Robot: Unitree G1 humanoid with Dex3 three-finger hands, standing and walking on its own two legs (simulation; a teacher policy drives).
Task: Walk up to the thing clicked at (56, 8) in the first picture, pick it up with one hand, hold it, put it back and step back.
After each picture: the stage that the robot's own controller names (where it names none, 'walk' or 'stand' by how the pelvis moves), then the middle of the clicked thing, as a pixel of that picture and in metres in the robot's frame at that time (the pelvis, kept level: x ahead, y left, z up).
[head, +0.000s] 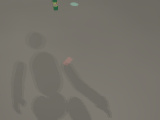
stand; (54, 1) +2.20 +0.51 -0.65
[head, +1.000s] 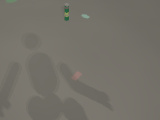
walk; (66, 12) +2.10 +0.25 -0.64
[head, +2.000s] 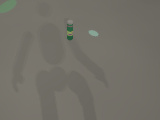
walk; (70, 30) +1.47 +0.17 -0.65
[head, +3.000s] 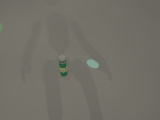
walk; (63, 65) +0.95 +0.21 -0.65
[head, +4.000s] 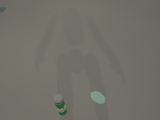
walk; (60, 105) +0.56 +0.25 -0.63
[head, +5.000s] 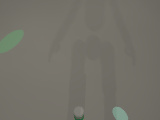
stand; (79, 116) +0.40 +0.08 -0.62
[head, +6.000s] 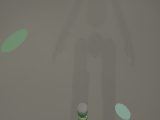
stand; (82, 113) +0.43 +0.06 -0.64
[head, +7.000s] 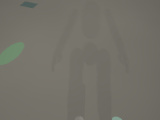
stand; out of the picture +0.41 +0.06 -0.66
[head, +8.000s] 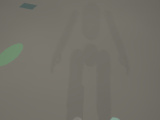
stand; out of the picture +0.41 +0.07 -0.66
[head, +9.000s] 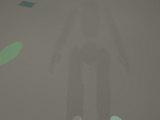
stand; out of the picture +0.40 +0.07 -0.66
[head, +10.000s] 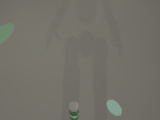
go down; (74, 111) +0.42 +0.07 -0.62
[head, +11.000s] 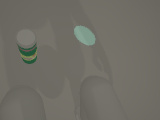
go down; (28, 49) +0.49 +0.14 -0.26
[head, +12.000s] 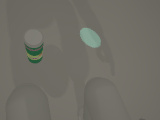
close in; (34, 48) +0.49 +0.15 -0.26
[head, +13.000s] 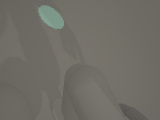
close in; out of the picture +0.47 +0.20 -0.18
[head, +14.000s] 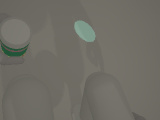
lift; (14, 46) +0.40 +0.22 -0.11
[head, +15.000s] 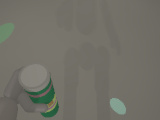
hold; (43, 95) +0.29 +0.15 +0.04
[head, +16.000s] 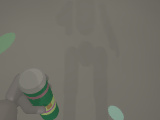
hold; (42, 98) +0.29 +0.16 +0.02
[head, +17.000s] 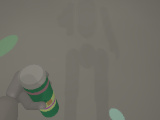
hold; (42, 94) +0.30 +0.16 +0.03
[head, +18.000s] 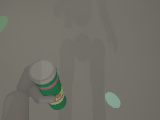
crouch; (51, 88) +0.32 +0.13 -0.01
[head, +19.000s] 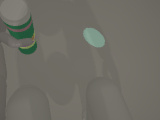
lower; (22, 32) +0.49 +0.16 -0.05
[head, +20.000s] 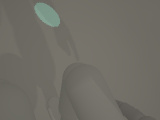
lower; out of the picture +0.44 +0.22 -0.19
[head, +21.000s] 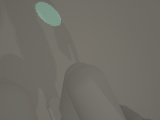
lower; out of the picture +0.45 +0.23 -0.19
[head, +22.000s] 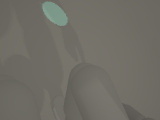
lower; out of the picture +0.43 +0.22 -0.18
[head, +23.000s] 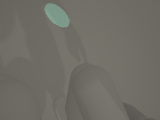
lower; out of the picture +0.42 +0.22 -0.18
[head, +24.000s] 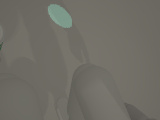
loosen; out of the picture +0.42 +0.22 -0.18
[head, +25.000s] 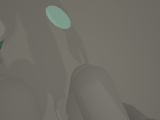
withdraw; out of the picture +0.42 +0.21 -0.17
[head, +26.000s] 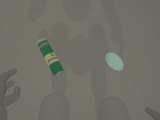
walk; (50, 56) +0.58 +0.22 -0.47
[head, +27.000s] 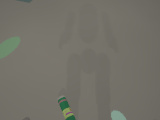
stand; (66, 111) +0.53 +0.14 -0.68
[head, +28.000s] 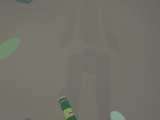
stand; (67, 111) +0.54 +0.14 -0.69
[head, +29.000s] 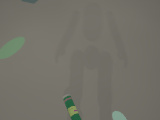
stand; (71, 109) +0.55 +0.13 -0.71
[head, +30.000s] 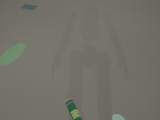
stand; (74, 112) +0.56 +0.12 -0.75
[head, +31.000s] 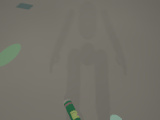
stand; (72, 113) +0.54 +0.12 -0.75
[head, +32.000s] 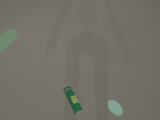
walk; (72, 98) +0.56 +0.13 -0.74
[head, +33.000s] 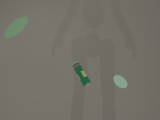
walk; (81, 73) +0.77 +0.12 -0.73
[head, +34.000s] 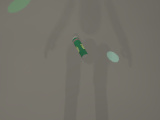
walk; (79, 47) +1.06 +0.07 -0.73
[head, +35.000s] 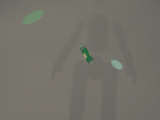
stand; (86, 54) +1.18 +0.03 -0.73
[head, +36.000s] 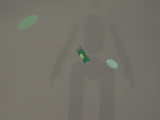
stand; (83, 55) +1.20 +0.06 -0.75
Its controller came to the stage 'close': yes
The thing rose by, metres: 0.65
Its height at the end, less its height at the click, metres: -0.09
